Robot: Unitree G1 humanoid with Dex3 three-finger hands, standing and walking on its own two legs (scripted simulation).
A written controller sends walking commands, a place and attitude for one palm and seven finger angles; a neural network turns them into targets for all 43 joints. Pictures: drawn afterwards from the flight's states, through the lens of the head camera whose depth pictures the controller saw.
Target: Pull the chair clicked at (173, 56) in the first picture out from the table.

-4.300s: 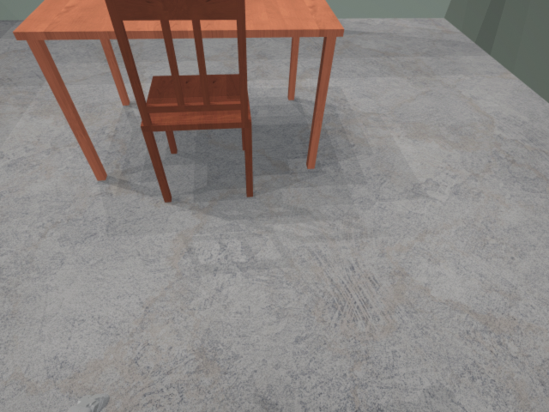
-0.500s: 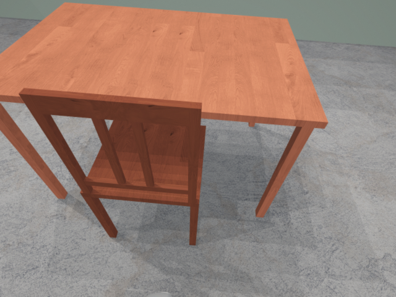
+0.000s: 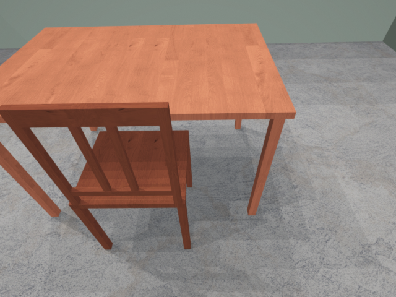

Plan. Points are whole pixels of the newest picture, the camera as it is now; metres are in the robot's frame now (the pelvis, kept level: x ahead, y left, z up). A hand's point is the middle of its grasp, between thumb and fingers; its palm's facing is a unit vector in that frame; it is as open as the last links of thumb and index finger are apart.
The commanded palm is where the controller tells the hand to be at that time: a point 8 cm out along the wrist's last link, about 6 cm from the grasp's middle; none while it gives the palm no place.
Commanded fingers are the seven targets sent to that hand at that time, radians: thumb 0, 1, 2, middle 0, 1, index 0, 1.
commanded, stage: come to a stop and stand still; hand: left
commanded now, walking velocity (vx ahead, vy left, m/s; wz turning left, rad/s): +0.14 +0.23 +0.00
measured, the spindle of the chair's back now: (92, 161) +0.50 +0.36 -0.08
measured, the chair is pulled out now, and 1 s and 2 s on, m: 0.00 0.00 0.00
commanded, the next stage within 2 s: look again from close up in 0.92 s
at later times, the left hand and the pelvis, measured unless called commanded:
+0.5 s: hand out of the picture -0.04 +0.19 -0.17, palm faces +0.13 -0.97 -0.21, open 7.4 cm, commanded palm none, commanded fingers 0.00 0.90 0.90 -0.20 -0.30 -0.20 -0.30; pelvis -0.01 +0.02 +0.01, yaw +2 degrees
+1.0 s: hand out of the picture +0.00 +0.22 -0.17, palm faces +0.06 -0.98 -0.19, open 7.4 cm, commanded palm none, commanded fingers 0.00 0.90 0.90 -0.20 -0.30 -0.20 -0.30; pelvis +0.00 +0.04 +0.01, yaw +1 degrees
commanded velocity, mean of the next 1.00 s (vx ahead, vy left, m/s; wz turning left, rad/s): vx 0.02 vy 0.05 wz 0.00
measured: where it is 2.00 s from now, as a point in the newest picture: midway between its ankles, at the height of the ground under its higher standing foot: outside the picture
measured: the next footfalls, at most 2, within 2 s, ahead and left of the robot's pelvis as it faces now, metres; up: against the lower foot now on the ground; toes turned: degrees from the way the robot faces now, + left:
left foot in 0.46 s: +0.01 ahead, +0.14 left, +0.00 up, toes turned +5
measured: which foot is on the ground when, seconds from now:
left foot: down 0.00-0.00, up 0.02-0.44, down 0.46-1.00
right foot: down 0.00-1.00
